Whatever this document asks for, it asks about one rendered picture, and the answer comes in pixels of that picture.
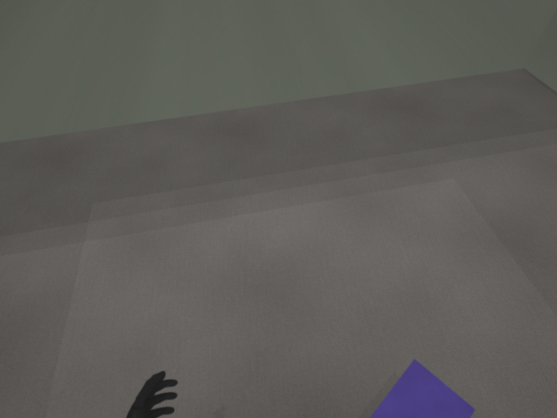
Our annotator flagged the carton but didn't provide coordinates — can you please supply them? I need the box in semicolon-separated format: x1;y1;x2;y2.
370;359;475;418

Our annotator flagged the left robot hand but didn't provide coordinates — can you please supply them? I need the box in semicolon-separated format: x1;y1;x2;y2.
126;371;178;418

